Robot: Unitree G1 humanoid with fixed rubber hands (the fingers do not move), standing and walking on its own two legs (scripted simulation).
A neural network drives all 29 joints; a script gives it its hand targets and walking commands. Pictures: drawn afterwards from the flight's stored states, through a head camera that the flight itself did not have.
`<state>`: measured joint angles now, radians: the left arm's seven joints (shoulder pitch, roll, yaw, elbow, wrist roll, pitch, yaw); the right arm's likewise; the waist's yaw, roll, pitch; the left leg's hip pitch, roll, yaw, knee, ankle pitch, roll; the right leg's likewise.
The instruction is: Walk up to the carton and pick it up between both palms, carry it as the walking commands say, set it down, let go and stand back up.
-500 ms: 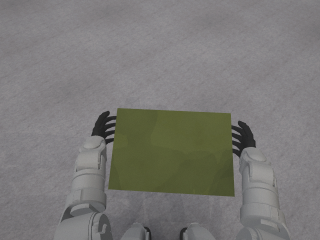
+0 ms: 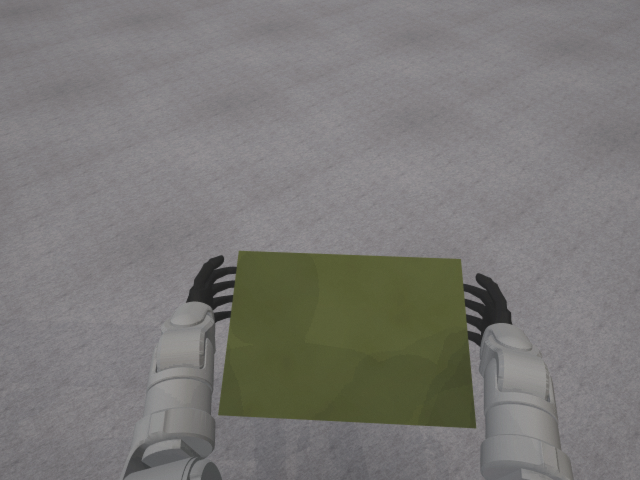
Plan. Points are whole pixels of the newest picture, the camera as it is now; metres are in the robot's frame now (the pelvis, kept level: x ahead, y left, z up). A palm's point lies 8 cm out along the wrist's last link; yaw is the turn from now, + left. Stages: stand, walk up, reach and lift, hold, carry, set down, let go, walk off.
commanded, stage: reach and lift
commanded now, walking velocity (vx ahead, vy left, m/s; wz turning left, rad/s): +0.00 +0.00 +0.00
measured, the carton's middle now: (343, 341) +0.33 -0.02 -0.08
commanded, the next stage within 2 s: hold in 1.62 s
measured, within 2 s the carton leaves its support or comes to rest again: neither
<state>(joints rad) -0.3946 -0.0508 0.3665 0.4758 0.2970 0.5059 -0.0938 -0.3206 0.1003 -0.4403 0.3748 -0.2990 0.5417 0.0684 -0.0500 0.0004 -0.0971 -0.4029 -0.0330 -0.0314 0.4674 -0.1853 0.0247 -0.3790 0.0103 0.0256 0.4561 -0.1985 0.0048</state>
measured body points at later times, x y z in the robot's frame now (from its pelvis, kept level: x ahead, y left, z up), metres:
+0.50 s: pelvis +0.02 -0.01 +0.01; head -0.04 +0.00 +0.46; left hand +0.33 +0.17 +0.05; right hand +0.29 -0.21 +0.05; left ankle +0.03 +0.10 -0.74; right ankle +0.01 -0.12 -0.74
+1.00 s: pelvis +0.01 -0.01 +0.01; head -0.03 +0.00 +0.46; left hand +0.31 +0.18 +0.05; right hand +0.30 -0.20 +0.05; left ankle +0.03 +0.10 -0.74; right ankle +0.01 -0.12 -0.74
